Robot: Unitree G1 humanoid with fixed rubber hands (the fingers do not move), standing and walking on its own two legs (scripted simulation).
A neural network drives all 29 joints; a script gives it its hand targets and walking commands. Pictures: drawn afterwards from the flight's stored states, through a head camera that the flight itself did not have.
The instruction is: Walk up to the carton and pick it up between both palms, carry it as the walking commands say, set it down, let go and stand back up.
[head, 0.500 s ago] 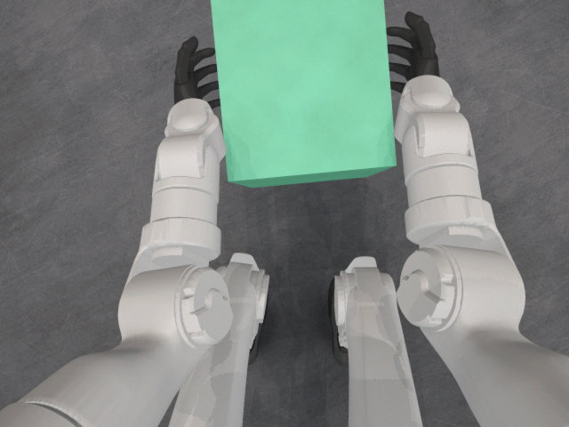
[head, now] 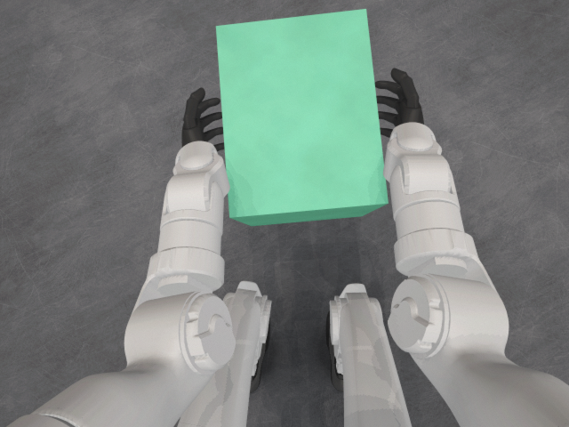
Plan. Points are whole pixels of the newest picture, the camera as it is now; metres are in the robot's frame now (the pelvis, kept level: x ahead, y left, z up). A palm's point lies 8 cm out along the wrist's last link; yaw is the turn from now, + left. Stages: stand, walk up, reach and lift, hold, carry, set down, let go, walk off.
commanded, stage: reach and lift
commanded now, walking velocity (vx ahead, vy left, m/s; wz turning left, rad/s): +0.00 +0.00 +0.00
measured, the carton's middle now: (299, 135) +0.52 +0.01 -0.12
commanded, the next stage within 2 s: none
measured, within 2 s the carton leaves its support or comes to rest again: neither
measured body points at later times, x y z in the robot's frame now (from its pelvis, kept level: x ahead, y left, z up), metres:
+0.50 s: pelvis +0.02 +0.00 +0.06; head +0.21 -0.02 +0.47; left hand +0.45 +0.15 +0.02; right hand +0.49 -0.13 +0.02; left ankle +0.09 +0.12 -0.52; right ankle +0.10 -0.11 -0.52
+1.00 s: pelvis +0.03 +0.00 +0.12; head +0.18 -0.01 +0.55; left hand +0.43 +0.15 +0.09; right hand +0.46 -0.13 +0.09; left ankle +0.09 +0.12 -0.52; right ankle +0.10 -0.11 -0.52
